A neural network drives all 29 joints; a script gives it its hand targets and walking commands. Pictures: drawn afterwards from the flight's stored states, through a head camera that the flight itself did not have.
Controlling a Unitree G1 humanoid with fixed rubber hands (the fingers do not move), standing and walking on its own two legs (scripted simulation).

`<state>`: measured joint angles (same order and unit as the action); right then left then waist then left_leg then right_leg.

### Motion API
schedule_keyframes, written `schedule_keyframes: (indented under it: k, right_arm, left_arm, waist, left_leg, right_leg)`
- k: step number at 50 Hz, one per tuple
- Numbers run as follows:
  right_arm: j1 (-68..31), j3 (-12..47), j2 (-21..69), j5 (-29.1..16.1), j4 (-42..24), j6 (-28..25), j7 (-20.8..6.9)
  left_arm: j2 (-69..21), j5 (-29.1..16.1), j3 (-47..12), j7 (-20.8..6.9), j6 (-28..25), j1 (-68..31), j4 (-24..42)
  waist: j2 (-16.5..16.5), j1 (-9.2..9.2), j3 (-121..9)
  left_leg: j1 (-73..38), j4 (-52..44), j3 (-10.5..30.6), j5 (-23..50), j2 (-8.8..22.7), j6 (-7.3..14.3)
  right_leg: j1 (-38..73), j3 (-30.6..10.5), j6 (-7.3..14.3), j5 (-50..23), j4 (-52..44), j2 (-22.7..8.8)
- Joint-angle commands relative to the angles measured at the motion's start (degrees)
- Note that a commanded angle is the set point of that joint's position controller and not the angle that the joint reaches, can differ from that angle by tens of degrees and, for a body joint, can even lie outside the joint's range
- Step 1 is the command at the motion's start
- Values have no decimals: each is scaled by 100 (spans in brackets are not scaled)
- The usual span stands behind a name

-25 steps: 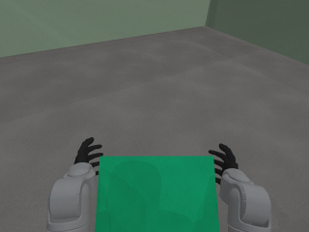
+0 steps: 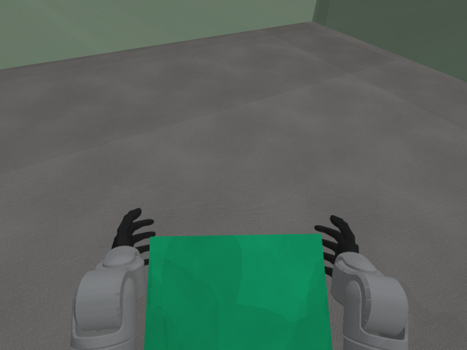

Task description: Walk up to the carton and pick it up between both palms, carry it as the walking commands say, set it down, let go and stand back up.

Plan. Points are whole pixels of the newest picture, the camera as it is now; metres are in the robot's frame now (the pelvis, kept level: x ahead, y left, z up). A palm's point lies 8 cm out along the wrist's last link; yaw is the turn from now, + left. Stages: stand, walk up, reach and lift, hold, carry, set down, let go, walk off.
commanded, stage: carry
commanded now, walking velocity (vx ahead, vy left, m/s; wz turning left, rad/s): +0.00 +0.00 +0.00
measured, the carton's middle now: (234, 294) +0.24 +0.00 -0.02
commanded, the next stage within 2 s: hold in 0.74 s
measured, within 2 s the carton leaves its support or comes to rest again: neither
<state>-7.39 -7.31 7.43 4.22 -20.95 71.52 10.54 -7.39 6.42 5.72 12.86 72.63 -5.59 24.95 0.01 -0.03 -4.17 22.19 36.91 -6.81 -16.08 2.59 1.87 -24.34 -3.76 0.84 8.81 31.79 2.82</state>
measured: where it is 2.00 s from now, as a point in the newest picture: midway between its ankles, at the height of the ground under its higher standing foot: outside the picture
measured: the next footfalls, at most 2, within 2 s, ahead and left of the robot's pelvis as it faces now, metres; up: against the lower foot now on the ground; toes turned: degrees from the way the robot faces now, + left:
none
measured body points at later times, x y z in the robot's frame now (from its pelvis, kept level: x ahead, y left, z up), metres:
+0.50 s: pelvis +0.00 +0.00 +0.00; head +0.01 +0.01 +0.45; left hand +0.27 +0.18 +0.08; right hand +0.28 -0.16 +0.08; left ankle +0.04 +0.09 -0.72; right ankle +0.09 -0.12 -0.72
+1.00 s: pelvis +0.01 +0.00 +0.00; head +0.02 +0.00 +0.45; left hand +0.28 +0.17 +0.00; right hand +0.29 -0.17 -0.01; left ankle +0.04 +0.09 -0.72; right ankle +0.09 -0.12 -0.72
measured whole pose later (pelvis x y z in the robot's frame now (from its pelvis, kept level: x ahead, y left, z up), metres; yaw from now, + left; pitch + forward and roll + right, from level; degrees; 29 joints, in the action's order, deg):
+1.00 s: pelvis +0.01 +0.00 +0.00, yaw +1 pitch +1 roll +0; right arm -9.6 -11.5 3.6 6.6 11.7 39.5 1.7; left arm -7.5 9.0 8.7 8.7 40.6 -7.2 -6.3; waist -0.6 0.0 0.6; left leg 21.0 35.3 -5.5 -15.6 0.9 2.2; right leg -23.7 -4.9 0.7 9.7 32.2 2.8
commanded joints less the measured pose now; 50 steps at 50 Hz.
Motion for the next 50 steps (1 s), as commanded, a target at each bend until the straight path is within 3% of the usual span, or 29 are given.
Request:
schedule_keyframes:
  k: [1,4,5,8,10,12,13,14,19,21,22,23,24,25,26,28,30,31,32,33,36,37,38,39,40,42,45,49,50]
  right_arm:
    - [-3407,3542,4851,-2583,-816,-138,-1329]
    - [-3547,3214,4685,-2450,-563,-274,-1367]
    - [-3820,3673,5069,-2800,-1452,-231,-1366]
    - [-3309,3459,4880,-2714,-1117,-133,-1392]
    - [-2851,2710,4210,-2034,237,-347,-1430]
    - [-3305,3493,4802,-2652,-1112,-283,-1407]
    - [-3321,3095,4335,-2386,-520,-443,-1449]
    - [-3781,3868,5079,-3026,-1804,-384,-1450]
    - [-2773,3142,4648,-2290,-431,-425,-1411]
    - [-3543,3757,4953,-2780,-1709,-474,-1445]
    - [-3479,3460,4772,-2614,-1239,-362,-1443]
    - [-2853,2345,3912,-1748,733,-532,-1426]
    - [-3403,3555,4854,-2650,-1278,-438,-1359]
    - [-2989,2778,4056,-1969,52,-544,-1403]
    - [-3605,3692,4832,-2765,-1661,-501,-1384]
    - [-3074,2704,4035,-2061,44,-499,-1374]
    - [-2983,2746,4179,-2120,212,-549,-1403]
    - [-3515,3670,4856,-2678,-1350,-590,-1398]
    - [-3058,2443,3713,-1776,645,-617,-1433]
    - [-3658,3237,4449,-2320,-587,-633,-1382]
    - [-3387,2873,4158,-2041,-52,-809,-1379]
    - [-3563,3727,5055,-2588,-1647,-702,-1345]
    - [-3025,1717,3044,-577,363,-1841,-1459]
    - [-3122,91,1077,-68,2374,-2129,-1535]
    - [-2919,-5,769,-7,3993,-2615,-1550]
    - [-2825,814,1372,-386,2701,-3460,-1549]
    - [-3286,2773,2803,-975,1759,-3963,-1979]
    - [-5211,3362,3775,-1508,771,-3979,-2412]
    - [-5211,3701,3856,-1584,833,-3968,-2454]
  left_arm:
    - [-4816,-2186,-3434,-1405,-228,-2814,493]
    - [-4720,-2215,-3390,-1452,-360,-3303,497]
    - [-5179,-2471,-3925,-1403,-292,-3281,1135]
    - [-4930,-2527,-3967,-1342,-235,-3385,1485]
    - [-4469,-2016,-3304,-1379,-454,-3134,17]
    - [-4971,-2443,-3820,-1381,-421,-3183,1225]
    - [-4510,-2073,-3332,-1419,-544,-2828,324]
    - [-5183,-2545,-4065,-1375,-466,-3061,1693]
    - [-4699,-2249,-3621,-1397,-571,-2986,821]
    - [-5207,-2617,-4110,-1448,-555,-3222,1405]
    - [-4931,-2407,-3839,-1422,-489,-3292,1205]
    - [-4151,-1845,-2951,-1472,-670,-3143,-493]
    - [-5128,-2468,-3914,-1379,-560,-3034,1074]
    - [-4339,-1920,-3171,-1429,-675,-2970,-66]
    - [-5016,-2470,-3936,-1371,-610,-3041,1337]
    - [-4274,-1944,-3178,-1363,-603,-2845,20]
    - [-4262,-1827,-3127,-1313,-696,-2885,-50]
    - [-5032,-2300,-3785,-1403,-655,-2694,900]
    - [-3963,-1557,-2687,-1427,-754,-2750,-638]
    - [-4564,-2059,-3418,-1419,-786,-3218,411]
    - [-4401,-1937,-3179,-1479,-909,-2998,-216]
    - [-5279,-2608,-4108,-1441,-813,-3373,1342]
    - [-3268,-598,-2098,-1429,-1909,-2468,-669]
    - [-2348,71,-668,-1388,-2204,-2888,-2679]
    - [-1870,-3,-732,-1421,-2695,-2799,-4082]
    - [-2435,-466,-1689,-1397,-3434,-3083,-3093]
    - [-3792,-960,-2583,-1527,-3804,-2707,-2276]
    - [-4827,-1445,-3529,-1785,-3881,-5029,-1375]
    - [-4785,-1410,-3399,-1821,-3820,-4514,-1520]
  waist:
    - [-35,129,-1627]
    - [-117,152,-1712]
    - [-468,132,-1582]
    - [-1091,135,-1786]
    - [-705,95,-1809]
    - [-418,90,-1744]
    - [-277,129,-2167]
    - [-495,88,-1987]
    - [-428,127,-2160]
    - [-578,97,-2363]
    - [-599,88,-1980]
    - [-560,136,-1844]
    - [-908,99,-1830]
    - [-759,107,-1742]
    - [-626,92,-1852]
    - [-342,154,-1843]
    - [-459,135,-2104]
    - [-328,121,-2101]
    - [-36,141,-1572]
    - [17,104,-1348]
    - [-689,134,-1612]
    - [-399,115,-1780]
    - [-407,218,466]
    - [-450,319,562]
    - [-505,426,-124]
    - [-614,422,-901]
    - [-459,-447,-2846]
    - [-557,150,-3759]
    - [-296,-193,-3726]
  left_leg:
    - [-1142,-737,682,-482,412,-127]
    - [-862,-883,723,-403,381,-180]
    - [-1038,-941,754,15,440,-170]
    - [-1140,-1007,959,1343,844,-59]
    - [-998,-845,726,1224,739,-81]
    - [-985,-735,508,840,557,-198]
    - [-1215,-640,557,494,474,-177]
    - [-1259,-835,561,569,473,-213]
    - [-1260,-711,718,773,625,-72]
    - [-1194,-796,735,603,624,-57]
    - [-1013,-992,755,44,530,-102]
    - [-967,-1184,787,-74,654,-62]
    - [-1136,-1274,853,346,738,-36]
    - [-1057,-1159,826,491,816,17]
    - [-987,-1116,754,754,800,-47]
    - [-1133,-752,611,765,543,-225]
    - [-1103,-661,624,326,502,-253]
    - [-1091,-778,673,-126,540,-146]
    - [-814,-1084,691,-620,499,-224]
    - [-588,-1022,651,-1007,401,-221]
    - [-1099,-1451,915,-875,692,-58]
    - [-930,-1324,747,-655,738,-44]
    - [-1350,-1363,1355,-1786,-541,-145]
    - [-955,-1487,1526,-2232,-500,-158]
    - [-1203,-1292,1630,-1949,-654,-6]
    - [-1517,-1237,1839,-1457,-549,-74]
    - [-2216,-1116,1810,982,-346,-123]
    - [-1754,-1171,1913,157,-161,-211]
    - [-1895,-1005,1773,601,-296,-219]
  right_leg:
    - [11,-646,302,509,-918,-772]
    - [394,-622,271,469,-1011,-769]
    - [144,-416,302,104,-822,-714]
    - [223,23,185,-590,-337,-539]
    - [610,26,253,-1071,-226,-554]
    - [701,-227,328,-1277,-545,-714]
    - [788,-341,355,-1032,-606,-813]
    - [705,-331,374,-981,-576,-858]
    - [646,-226,324,-1062,-473,-719]
    - [595,-266,323,-859,-250,-700]
    - [523,-355,313,-165,-598,-675]
    - [472,-50,285,38,-472,-577]
    - [220,-39,271,-176,-354,-518]
    - [314,33,258,-378,-407,-511]
    - [333,53,190,-679,-315,-578]
    - [565,-186,276,-1176,-587,-746]
    - [702,-400,400,-785,-703,-870]
    - [525,-326,366,-468,-568,-810]
    - [394,-368,240,419,-989,-768]
    - [244,-535,337,951,-1146,-824]
    - [2,-131,236,439,-396,-526]
    - [204,-53,263,-81,-416,-502]
    - [-142,-104,250,2031,-522,386]
    - [-163,-42,243,2195,-484,452]
    - [-116,-292,332,2466,-622,251]
    - [-165,-299,395,1179,-425,134]
    - [1331,-176,194,-546,-220,393]
    - [2229,-204,-14,-380,11,472]
    - [2081,-239,25,-471,-73,412]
